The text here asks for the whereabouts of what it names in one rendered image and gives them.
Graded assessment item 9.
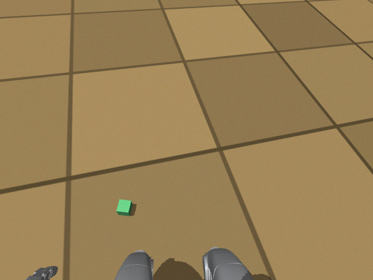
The left robot hand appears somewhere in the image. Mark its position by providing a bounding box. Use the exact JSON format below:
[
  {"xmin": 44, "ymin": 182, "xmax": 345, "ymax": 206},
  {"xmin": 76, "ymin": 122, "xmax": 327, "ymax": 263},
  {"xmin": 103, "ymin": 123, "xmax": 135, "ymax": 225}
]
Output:
[{"xmin": 26, "ymin": 266, "xmax": 58, "ymax": 280}]

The cube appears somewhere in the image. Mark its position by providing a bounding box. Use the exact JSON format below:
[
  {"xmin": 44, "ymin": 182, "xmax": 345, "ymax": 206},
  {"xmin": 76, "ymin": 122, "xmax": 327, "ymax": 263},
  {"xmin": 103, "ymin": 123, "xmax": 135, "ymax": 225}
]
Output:
[{"xmin": 117, "ymin": 199, "xmax": 133, "ymax": 216}]

